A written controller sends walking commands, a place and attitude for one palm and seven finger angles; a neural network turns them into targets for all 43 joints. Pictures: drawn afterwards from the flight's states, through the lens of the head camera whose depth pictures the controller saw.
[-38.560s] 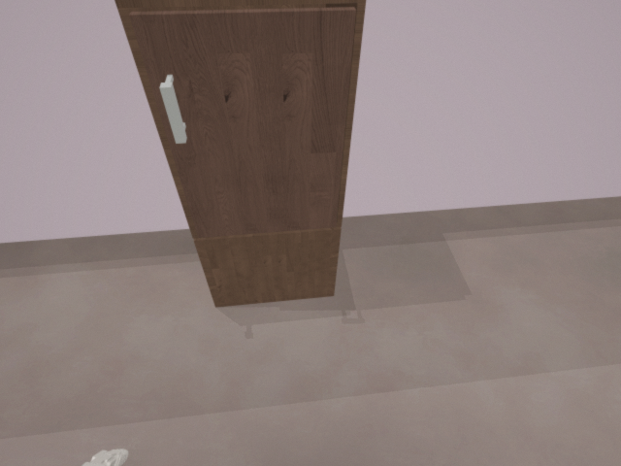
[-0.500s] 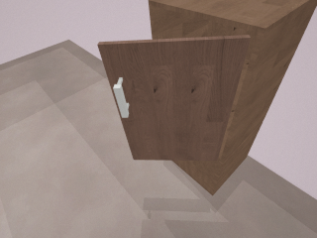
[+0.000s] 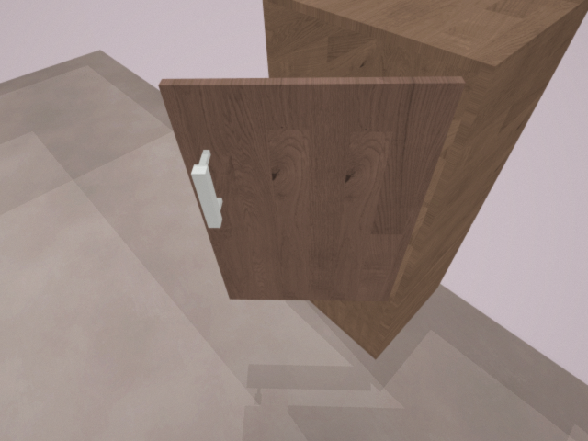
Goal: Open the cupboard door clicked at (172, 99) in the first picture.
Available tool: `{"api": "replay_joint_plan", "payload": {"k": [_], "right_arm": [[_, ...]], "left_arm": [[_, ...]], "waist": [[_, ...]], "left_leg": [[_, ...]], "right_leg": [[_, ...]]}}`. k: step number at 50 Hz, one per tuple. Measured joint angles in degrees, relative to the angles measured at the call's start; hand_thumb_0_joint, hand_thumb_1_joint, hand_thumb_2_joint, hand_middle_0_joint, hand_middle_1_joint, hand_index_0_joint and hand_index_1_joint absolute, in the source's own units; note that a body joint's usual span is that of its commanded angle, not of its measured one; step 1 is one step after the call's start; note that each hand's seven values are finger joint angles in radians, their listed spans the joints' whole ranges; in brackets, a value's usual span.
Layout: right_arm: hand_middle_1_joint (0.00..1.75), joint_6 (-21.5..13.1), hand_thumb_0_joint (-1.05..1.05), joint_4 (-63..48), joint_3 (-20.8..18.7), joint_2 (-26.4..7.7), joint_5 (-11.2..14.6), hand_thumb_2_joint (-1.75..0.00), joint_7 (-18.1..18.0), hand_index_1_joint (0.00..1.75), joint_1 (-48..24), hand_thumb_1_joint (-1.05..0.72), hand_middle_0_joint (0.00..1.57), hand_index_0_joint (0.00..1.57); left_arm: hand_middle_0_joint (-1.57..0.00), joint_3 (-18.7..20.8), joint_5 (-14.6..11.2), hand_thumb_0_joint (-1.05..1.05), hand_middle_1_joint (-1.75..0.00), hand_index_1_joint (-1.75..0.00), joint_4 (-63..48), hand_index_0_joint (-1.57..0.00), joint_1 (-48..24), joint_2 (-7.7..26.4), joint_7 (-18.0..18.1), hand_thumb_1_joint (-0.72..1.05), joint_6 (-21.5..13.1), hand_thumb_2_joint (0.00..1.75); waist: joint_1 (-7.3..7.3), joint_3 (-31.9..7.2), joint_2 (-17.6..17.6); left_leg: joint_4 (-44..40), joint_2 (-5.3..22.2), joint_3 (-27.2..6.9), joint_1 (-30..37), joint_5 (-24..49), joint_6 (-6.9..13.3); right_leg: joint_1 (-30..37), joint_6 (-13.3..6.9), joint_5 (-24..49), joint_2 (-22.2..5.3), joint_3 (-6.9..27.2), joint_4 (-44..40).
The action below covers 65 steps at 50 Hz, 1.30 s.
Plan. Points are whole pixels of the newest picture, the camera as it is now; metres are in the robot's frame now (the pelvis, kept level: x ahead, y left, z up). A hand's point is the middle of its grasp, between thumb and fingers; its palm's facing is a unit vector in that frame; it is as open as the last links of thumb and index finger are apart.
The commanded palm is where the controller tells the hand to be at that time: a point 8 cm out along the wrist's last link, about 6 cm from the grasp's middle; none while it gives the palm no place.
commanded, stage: come to a stop and stand still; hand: left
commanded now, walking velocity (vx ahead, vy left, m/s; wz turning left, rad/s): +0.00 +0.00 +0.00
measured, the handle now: (210, 189) +0.48 +0.16 +0.07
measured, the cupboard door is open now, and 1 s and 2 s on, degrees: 44 44 44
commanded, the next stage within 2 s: look again from close up in 0.52 s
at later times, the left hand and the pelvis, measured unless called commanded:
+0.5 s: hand out of the picture +0.05 +0.17 -0.17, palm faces +0.02 -0.97 -0.22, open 7.4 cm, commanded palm none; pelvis +0.03 -0.02 +0.00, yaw +1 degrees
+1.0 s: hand out of the picture +0.05 +0.16 -0.17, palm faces +0.02 -0.98 -0.21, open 7.4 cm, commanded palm none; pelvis +0.02 -0.02 +0.00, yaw +1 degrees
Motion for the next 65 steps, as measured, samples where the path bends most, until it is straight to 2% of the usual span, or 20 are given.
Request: {"api": "replay_joint_plan", "payload": {"k": [8, 32, 65], "right_arm": [[0.30, -0.3, 0.01, 0.7, 0.2, 1.0, 0.0, -0.90, -0.2, 0.30, -2.2, -0.91, 0.20, 0.20], [0.30, -0.1, 0.00, 2.7, -0.2, -0.1, 0.1, -0.90, -0.8, 0.30, -4.1, -0.91, 0.20, 0.20], [0.30, -0.1, 0.00, 3.8, -0.4, 2.1, 0.3, -0.90, -1.0, 0.30, -2.4, -0.91, 0.20, 0.20]], "left_arm": [[-0.20, 0.0, -0.1, 0.00, -0.30, -0.30, 0.6, -0.20, -0.7, -0.3, 0.2, 0.91, -0.1, 0.90], [-0.20, 0.4, -0.1, 0.00, -0.30, -0.30, 3.0, -0.20, 1.3, 0.7, 0.2, 0.91, -0.2, 0.90], [-0.20, 0.8, -0.2, 0.00, -0.30, -0.30, 2.5, -0.20, 1.4, 0.8, 0.4, 0.91, 0.2, 0.90]], "waist": [[0.36, 0.2, 0.1], [1.34, 0.8, -0.8], [1.26, 1.5, -2.2]], "left_leg": [[-0.5, 0.7, -0.5, 1.3, -0.8, -0.7], [-1.5, 2.3, -1.7, 3.4, -1.5, -2.1], [-1.7, 1.8, -1.6, 2.3, -0.4, -1.7]], "right_leg": [[1.3, -0.5, -1.1, 0.6, -0.6, -0.3], [4.0, -1.9, -1.8, 2.2, -1.9, -2.1], [3.0, -1.4, -0.5, 1.6, -1.8, -2.5]]}}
